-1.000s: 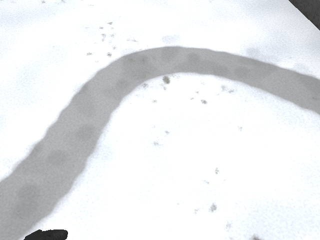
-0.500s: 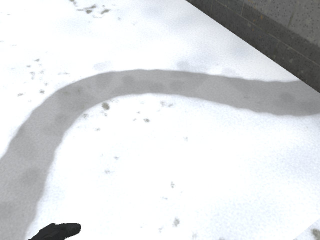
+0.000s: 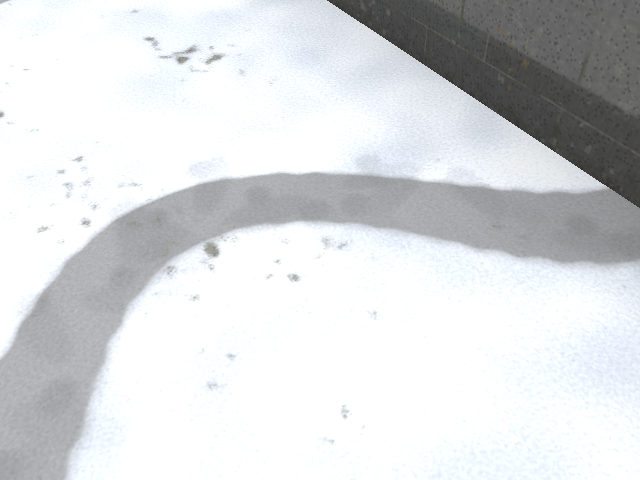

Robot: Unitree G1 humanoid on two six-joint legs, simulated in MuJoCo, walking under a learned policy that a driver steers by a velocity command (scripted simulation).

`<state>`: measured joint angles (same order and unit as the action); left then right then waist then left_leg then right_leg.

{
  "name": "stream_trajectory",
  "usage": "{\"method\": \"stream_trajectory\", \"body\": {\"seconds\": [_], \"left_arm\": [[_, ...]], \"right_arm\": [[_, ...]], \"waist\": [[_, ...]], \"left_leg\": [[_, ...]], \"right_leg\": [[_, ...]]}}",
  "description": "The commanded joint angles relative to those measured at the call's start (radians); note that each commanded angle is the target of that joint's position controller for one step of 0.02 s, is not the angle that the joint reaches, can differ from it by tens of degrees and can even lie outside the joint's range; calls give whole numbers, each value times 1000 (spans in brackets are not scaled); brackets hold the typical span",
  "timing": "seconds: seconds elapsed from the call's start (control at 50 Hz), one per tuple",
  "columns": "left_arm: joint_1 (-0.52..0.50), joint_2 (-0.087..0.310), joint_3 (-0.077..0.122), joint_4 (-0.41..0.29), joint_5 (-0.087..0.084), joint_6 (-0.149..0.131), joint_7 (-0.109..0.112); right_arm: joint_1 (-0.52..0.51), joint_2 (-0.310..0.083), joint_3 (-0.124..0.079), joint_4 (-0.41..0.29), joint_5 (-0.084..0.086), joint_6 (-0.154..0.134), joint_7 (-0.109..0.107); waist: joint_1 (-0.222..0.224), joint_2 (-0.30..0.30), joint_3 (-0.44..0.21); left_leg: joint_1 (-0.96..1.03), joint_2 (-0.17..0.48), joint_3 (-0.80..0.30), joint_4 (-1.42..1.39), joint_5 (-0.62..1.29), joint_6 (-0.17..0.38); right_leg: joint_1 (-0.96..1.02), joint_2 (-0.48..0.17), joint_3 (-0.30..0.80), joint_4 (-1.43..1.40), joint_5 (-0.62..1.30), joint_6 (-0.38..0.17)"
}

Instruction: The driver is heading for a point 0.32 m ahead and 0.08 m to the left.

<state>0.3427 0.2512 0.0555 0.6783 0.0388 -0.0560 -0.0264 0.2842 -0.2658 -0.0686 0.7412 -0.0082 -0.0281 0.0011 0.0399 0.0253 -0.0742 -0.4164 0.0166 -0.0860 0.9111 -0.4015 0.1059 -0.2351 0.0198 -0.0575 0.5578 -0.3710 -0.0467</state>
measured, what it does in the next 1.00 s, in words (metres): walks ahead, turning left: left foot, then right foot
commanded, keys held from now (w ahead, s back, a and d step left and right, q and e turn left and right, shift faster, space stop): w+q+shift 0.18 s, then shift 0.82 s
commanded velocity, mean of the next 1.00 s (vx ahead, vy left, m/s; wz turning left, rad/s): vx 0.36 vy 0.00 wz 0.23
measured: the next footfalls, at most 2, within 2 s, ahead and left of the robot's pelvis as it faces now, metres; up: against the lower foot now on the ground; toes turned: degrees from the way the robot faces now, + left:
left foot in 0.34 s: +0.38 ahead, +0.11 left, +0.00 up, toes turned +12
right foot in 0.78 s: +0.54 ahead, -0.08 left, +0.00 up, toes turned +16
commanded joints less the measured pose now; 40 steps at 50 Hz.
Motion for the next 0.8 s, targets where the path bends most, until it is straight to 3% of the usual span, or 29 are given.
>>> {"method": "stream_trajectory", "body": {"seconds": [0.02, 0.06, 0.08, 0.14, 0.18, 0.2, 0.24, 0.26, 0.28, 0.3, 0.32, 0.34, 0.36, 0.38, 0.4, 0.42, 0.44, 0.46, 0.48, 0.56, 0.6, 0.64, 0.72, 0.76, 0.78, 0.8], "left_arm": [[148, 144, 41, -27, 9, -38, 26], [68, 103, 22, -29, -5, -56, 35], [71, 84, 12, -12, -7, -64, 35], [138, 76, 10, 58, -5, -79, 23], [181, 73, 7, 98, -5, -82, 22], [188, 49, -2, 116, -8, -83, 25], [175, 60, -6, 141, -14, -81, 37], [192, 80, -7, 161, -19, -77, 46], [214, 140, -46, 207, 106, -88, -34], [86, 274, 10, 161, 102, -92, -45], [-23, 355, 37, 118, 84, -88, -44], [-46, 277, 43, 94, -111, -54, 30], [57, 144, -10, 96, -72, -48, 48], [279, -6, -57, 98, -42, -62, 33], [201, 104, -29, 109, -53, -81, 28], [94, 128, -22, 49, -75, -84, 32], [30, 127, -22, 27, -64, -81, 37], [-5, 135, -16, 18, -57, -66, 43], [2, 138, -12, 10, -55, -48, 47], [-10, 82, -19, -19, -40, -7, 74], [-49, 63, -27, -25, -29, -2, 81], [-103, 56, -30, -30, -32, 3, 79], [-186, 96, -17, -61, -39, 8, 72], [-164, 104, -7, -58, -30, -1, 65], [-159, 131, 0, -60, -18, -5, 66], [-163, 185, 10, -76, -7, -4, 72]], "right_arm": [[-288, -32, 3, -176, 12, -49, 24], [-178, -78, -15, -106, -4, -25, 49], [-174, -76, -16, -96, -7, -13, 60], [-250, -54, -4, -116, -1, 10, 72], [-291, -59, 0, -128, -14, 16, 93], [-322, -43, 9, -143, -23, 13, 95], [-346, -1, 32, -164, -27, 6, 96], [-337, 5, 38, -165, -24, 6, 88], [-282, 1, 38, -184, 11, -15, 107], [-85, -121, 5, -112, 24, -25, 97], [87, -208, -22, -29, 19, -43, 73], [144, -211, -41, -37, 21, -22, 31], [165, -213, -21, -5, -4, -23, 14], [84, -231, -8, -65, -32, -41, 11], [108, -185, -11, -58, -24, -36, 15], [24, -178, -12, -65, -3, -35, 14], [-50, -138, -1, -75, 18, -39, 16], [-91, -101, 13, -80, 24, -44, 13], [-91, -99, 16, -77, 16, -49, 11], [-95, -105, 20, -34, -1, -66, 5], [-102, -116, 18, -23, 0, -53, 1], [-82, -118, 17, -12, 6, -38, 0], [-78, -107, 21, 10, 6, -14, 5], [-103, -85, 30, 15, 14, -8, 5], [-66, -60, 39, 24, 11, -15, 5], [14, -39, 46, 28, -15, -28, 7]], "waist": [[81, -78, 186], [19, -108, 148], [14, -111, 154], [21, -93, 223], [35, -72, 237], [28, -60, 265], [8, -74, 265], [-2, -101, 232], [-119, -259, 47], [-187, -191, 43], [-236, -102, 18], [-285, -165, -36], [-197, 49, -92], [-41, 231, -313], [-126, 17, -430], [-83, -15, -254], [-48, -105, -107], [-28, -111, -36], [-11, -82, -5], [18, -14, 7], [4, 12, -23], [-31, 40, -57], [-67, 68, -44], [-35, 60, -37], [-44, 29, -35], [-100, -77, -69]], "left_leg": [[-696, 4, -120, 277, 184, 2], [-553, 25, -52, 275, 259, -42], [-509, 18, -13, 287, 292, -51], [-509, 5, 56, 236, 367, -43], [-511, 4, 131, 170, 399, -19], [-471, 0, 156, 77, 404, -15], [-285, -32, 252, -130, 418, 9], [-196, -64, 293, -169, 409, 26], [52, -64, 118, -95, 386, 7], [106, -100, 117, -111, 351, -17], [240, -142, 159, -240, 417, -17], [263, -119, 177, -518, 583, 54], [617, 39, -36, -378, 906, 97], [959, 327, -481, -236, 1397, 325], [804, 325, -512, -379, 1307, 355], [628, 287, -392, -464, 1087, 310], [451, 247, -313, -532, 923, 256], [324, 223, -261, -587, 871, 236], [219, 207, -223, -630, 853, 228], [55, 119, -50, -645, 992, 195], [72, 76, 16, -613, 997, 159], [118, 78, 24, -592, 931, 139], [183, 138, -55, -543, 724, 134], [178, 124, -77, -466, 583, 90], [151, 81, -76, -427, 466, 37], [81, 5, -42, -365, 273, -12]], "right_leg": [[347, -388, 550, -401, -281, -53], [266, -290, 316, -438, -68, 5], [227, -254, 224, -466, 27, 15], [205, -217, 59, -527, 205, 27], [255, -201, -31, -549, 309, 34], [241, -190, -72, -538, 465, 34], [212, -181, -153, -499, 886, 49], [238, -200, -166, -450, 1144, 51], [148, -257, -135, -338, 1403, 43], [193, -249, -145, -258, 1481, 82], [173, -201, -170, -87, 1490, 136], [330, -155, -141, 197, 1486, 86], [-33, -75, -83, 606, 445, 74], [-390, 54, 104, 1003, -308, 95], [-317, 46, 264, 1074, -224, 72], [-344, -6, 223, 997, -134, 60], [-388, -54, 172, 917, -67, 65], [-375, -80, 157, 880, -34, 75], [-321, -100, 152, 854, -14, 83], [-257, -111, 113, 594, 83, 126], [-227, -102, 97, 418, 191, 136], [-194, -93, 95, 291, 282, 138], [-164, -86, 117, 116, 280, 116], [-65, -60, 102, -69, 348, 71], [19, -95, 147, -135, 521, 43], [138, -205, 243, -78, 811, -10]]}}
